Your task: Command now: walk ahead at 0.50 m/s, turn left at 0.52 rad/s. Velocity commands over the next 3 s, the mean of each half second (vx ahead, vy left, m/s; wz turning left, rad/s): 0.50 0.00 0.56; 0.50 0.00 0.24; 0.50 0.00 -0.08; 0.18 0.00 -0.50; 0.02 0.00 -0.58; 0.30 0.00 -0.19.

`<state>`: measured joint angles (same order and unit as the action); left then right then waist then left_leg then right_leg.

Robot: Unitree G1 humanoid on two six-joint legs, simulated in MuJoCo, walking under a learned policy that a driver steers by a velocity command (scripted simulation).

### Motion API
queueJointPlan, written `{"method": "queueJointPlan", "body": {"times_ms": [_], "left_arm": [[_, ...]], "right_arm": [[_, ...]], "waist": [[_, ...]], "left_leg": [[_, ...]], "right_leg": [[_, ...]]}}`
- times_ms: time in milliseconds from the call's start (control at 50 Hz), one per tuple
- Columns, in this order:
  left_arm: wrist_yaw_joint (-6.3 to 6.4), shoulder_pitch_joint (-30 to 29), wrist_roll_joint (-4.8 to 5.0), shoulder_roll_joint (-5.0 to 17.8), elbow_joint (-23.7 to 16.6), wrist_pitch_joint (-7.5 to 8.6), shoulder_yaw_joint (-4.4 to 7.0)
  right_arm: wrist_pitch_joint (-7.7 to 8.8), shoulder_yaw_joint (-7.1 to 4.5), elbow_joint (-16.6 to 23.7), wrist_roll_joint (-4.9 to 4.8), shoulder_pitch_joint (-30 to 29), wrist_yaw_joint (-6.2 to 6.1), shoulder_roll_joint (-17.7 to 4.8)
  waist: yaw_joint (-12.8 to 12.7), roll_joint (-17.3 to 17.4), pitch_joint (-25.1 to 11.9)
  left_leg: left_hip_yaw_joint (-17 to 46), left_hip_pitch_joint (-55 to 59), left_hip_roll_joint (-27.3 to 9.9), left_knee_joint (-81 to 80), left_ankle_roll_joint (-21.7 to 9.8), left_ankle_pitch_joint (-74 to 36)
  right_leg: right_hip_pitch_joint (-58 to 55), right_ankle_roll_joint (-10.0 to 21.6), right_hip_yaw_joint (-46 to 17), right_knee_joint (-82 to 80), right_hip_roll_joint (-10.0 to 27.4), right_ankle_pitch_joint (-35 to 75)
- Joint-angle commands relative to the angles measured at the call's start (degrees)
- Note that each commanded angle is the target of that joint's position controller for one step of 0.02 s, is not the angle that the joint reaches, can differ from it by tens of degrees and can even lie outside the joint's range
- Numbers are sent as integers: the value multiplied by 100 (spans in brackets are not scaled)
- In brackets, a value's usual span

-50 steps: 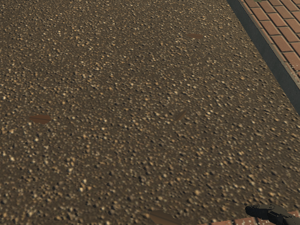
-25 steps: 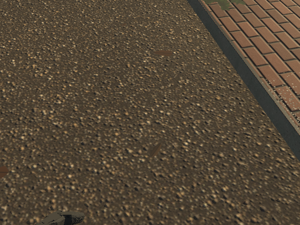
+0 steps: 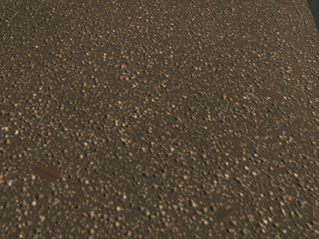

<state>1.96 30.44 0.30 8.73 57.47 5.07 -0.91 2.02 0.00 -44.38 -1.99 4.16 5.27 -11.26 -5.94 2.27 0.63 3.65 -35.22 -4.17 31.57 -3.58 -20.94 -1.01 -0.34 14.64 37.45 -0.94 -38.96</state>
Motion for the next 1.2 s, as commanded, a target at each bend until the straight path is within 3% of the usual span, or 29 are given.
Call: {"method": "queueJointPlan", "body": {"times_ms": [20,60,80,100,120,140,160,180,200,240,280,320,400,480,500,520,540,560,580,640,760,880,960,980,1000,1020,1040,1100,1200], "left_arm": [[182,324,138,921,-153,-156,331],[129,246,72,1076,-190,-215,394],[71,144,91,1206,-207,-203,451],[-14,-57,86,1171,-241,-106,475],[-133,248,-97,524,-490,96,346],[-276,238,112,1026,-871,327,299],[-302,-556,421,1071,-1326,430,289],[-199,-1059,445,976,-1576,435,255],[-51,-1335,268,1303,-1492,375,372],[71,-1010,-35,1186,-1396,146,461],[79,-1228,-118,1043,-1510,85,474],[28,-1831,-144,815,-1679,134,405],[-64,-2499,64,1025,-1908,97,467],[-136,-1932,29,1327,-1821,185,678],[-97,-1183,-16,1578,-1703,199,760],[-139,-587,-166,2159,-1523,161,887],[-174,-717,-108,1736,-1614,184,812],[-168,-968,-57,1464,-1642,173,741],[-178,-1309,-85,1364,-1686,138,706],[-198,-1752,-95,1068,-1601,130,620],[-147,-1293,65,1338,-1206,121,734],[-140,-840,148,1498,-815,31,784],[-134,-974,207,1567,-674,-42,782],[-127,-1075,159,1410,-711,-35,714],[-139,-876,16,942,-932,39,545],[-159,-773,57,890,-919,158,498],[-187,-1106,194,1377,-977,240,635],[-133,-1630,55,1314,-1045,185,670],[-119,-1977,-8,997,-1192,-9,612]], "right_arm": [[20,-83,674,-82,-1471,146,-142],[-25,-216,369,-11,-615,149,-313],[-57,-392,66,9,358,34,-615],[-94,-605,-306,22,1459,-120,-1092],[-13,-622,-458,202,1918,-247,-1623],[38,-625,-443,141,2662,-230,-1587],[-43,-687,-511,194,3015,-329,-1693],[-89,-693,-449,149,2356,-456,-1644],[-11,-510,7,127,1198,-514,-1097],[140,-512,254,174,216,-483,-1151],[152,-527,300,158,11,-518,-1127],[130,-605,246,120,253,-642,-1268],[19,-639,88,3,906,-704,-1165],[2,-567,116,36,1086,-677,-824],[35,-448,162,84,1114,-646,-431],[134,-393,398,-85,1705,-618,-254],[174,-508,247,-77,1693,-607,-835],[156,-591,276,-21,1214,-609,-1085],[127,-589,299,52,948,-626,-1012],[84,-590,271,89,939,-587,-794],[133,-435,427,156,80,-511,-453],[212,-393,578,73,-707,-402,-526],[248,-568,305,114,111,-397,-874],[248,-721,27,136,1082,-444,-1204],[219,-864,-114,234,1932,-497,-1836],[199,-794,-214,146,2162,-467,-1688],[206,-667,-157,136,1748,-460,-1306],[258,-497,-14,215,732,-421,-774],[358,-537,-301,177,964,-481,-951]], "waist": [[-281,-232,959],[108,-351,358],[659,-334,-146],[1302,45,-426],[1072,1487,-1291],[1565,1054,-3113],[1691,797,-3223],[1336,276,-2488],[1001,-689,-1655],[258,-757,-637],[116,-411,-150],[373,24,-299],[678,201,-376],[267,266,-406],[-33,-424,-773],[222,-2542,-1334],[147,-1963,-1075],[82,-1388,-480],[198,-913,-249],[561,-973,-117],[396,-764,-144],[154,-844,140],[760,-814,-314],[1195,-575,-898],[1333,652,-1694],[1294,1361,-2068],[1252,830,-1338],[782,320,-267],[588,117,3]], "left_leg": [[-409,-564,128,-635,14,329],[-780,1042,459,-597,-163,722],[-960,2386,647,-566,-347,879],[-615,4021,319,-865,-800,-150],[708,6728,-815,1146,-1524,-3594],[2293,7977,-1649,998,-2659,-2686],[3193,7724,-1775,-283,-2652,886],[3572,6803,-1657,-1073,-2264,3125],[3222,5250,-1558,-1446,-1883,3318],[2920,2523,-1343,-1574,-1943,1774],[1673,928,-586,-1616,-1570,1418],[962,492,2,-1535,-1310,1299],[1485,1204,-148,-1293,-1072,2875],[1794,1186,146,-169,-566,4236],[1190,476,628,1442,-276,4788],[474,-991,1177,3297,-59,5697],[676,-1609,769,4095,-15,5418],[652,-1774,600,4313,-22,4817],[496,-1558,436,4187,-3,4348],[344,-675,128,3334,54,3786],[-101,-324,17,1261,224,2602],[-364,245,175,67,185,2494],[-661,2018,501,-600,-210,2717],[-263,3448,184,-521,-439,2669],[1864,5566,-1312,-632,-1143,2837],[3611,5897,-1867,-1412,-1664,3707],[3056,5318,-1656,-1528,-1462,4139],[1500,3377,-965,-2034,-1032,3201],[645,2783,-784,-2368,-1054,1724]], "right_leg": [[142,606,-800,122,1531,3827],[454,575,-695,1315,1482,5270],[930,520,-585,2475,1346,5825],[2168,182,-386,4499,967,4605],[4874,-200,-742,7267,317,-815],[5417,-220,-2051,7454,259,-686],[5945,-212,-2199,6916,333,-5],[6275,-182,-2031,6356,558,660],[5890,-114,-2049,5340,738,1814],[4541,-446,-2235,4225,957,1916],[3411,-583,-1959,2421,1018,1924],[2495,-565,-1690,1013,649,3188],[2333,-485,-1876,-114,329,3879],[1223,-21,-1881,-640,344,3105],[134,298,-2697,-923,1172,2592],[-1075,1220,-5595,-1928,2508,892],[-978,1311,-6307,-2269,2531,-399],[-494,1126,-5489,-2256,2276,-163],[56,1008,-4687,-2212,1983,695],[1034,942,-3394,-2453,1473,2351],[860,1084,-2411,-2786,1397,3527],[644,1059,-2169,-2674,1541,3448],[654,782,-1841,-1506,1400,5159],[1273,561,-1528,-276,1094,5252],[3310,149,-1082,1957,402,3270],[4432,75,-1709,3140,11,663],[4976,164,-1967,3620,379,946],[4405,187,-1825,2800,937,2238],[4247,-25,-1738,1655,962,3216]]}}
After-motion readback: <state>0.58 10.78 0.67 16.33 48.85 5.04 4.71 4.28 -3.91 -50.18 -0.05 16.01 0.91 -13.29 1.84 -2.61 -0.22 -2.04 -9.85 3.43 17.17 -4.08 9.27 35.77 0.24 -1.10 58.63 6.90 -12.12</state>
